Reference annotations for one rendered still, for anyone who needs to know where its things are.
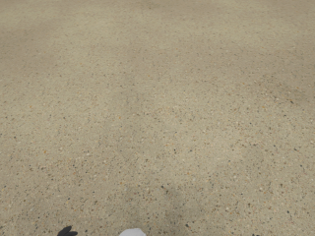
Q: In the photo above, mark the left robot hand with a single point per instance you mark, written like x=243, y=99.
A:
x=66, y=232

